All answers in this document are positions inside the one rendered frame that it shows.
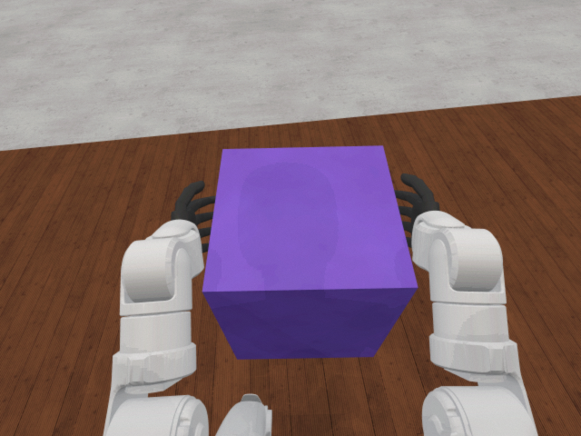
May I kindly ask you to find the robot right forearm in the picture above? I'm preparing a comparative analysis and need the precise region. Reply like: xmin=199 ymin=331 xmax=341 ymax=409
xmin=411 ymin=211 xmax=538 ymax=436

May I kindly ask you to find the robot left forearm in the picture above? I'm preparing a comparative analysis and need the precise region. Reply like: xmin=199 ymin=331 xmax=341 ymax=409
xmin=103 ymin=220 xmax=204 ymax=436

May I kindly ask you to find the carton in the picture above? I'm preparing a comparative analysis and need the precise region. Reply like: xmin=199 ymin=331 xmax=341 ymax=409
xmin=202 ymin=145 xmax=418 ymax=360

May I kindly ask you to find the robot right hand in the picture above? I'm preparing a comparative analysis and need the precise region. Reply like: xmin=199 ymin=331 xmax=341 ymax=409
xmin=394 ymin=173 xmax=440 ymax=248

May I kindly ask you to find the right robot upper arm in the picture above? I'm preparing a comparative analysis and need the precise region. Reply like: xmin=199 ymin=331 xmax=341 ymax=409
xmin=422 ymin=386 xmax=537 ymax=436

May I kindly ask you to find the robot left shin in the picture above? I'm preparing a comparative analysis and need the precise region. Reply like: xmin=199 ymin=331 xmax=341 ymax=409
xmin=241 ymin=394 xmax=262 ymax=403

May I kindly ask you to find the robot left hand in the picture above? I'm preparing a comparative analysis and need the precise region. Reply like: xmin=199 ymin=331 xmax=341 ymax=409
xmin=171 ymin=181 xmax=216 ymax=253

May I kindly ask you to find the robot left thigh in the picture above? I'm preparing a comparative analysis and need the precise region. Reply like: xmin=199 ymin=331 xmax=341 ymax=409
xmin=215 ymin=401 xmax=272 ymax=436

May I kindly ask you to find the left robot upper arm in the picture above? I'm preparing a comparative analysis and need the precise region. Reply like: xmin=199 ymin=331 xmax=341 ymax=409
xmin=106 ymin=395 xmax=209 ymax=436

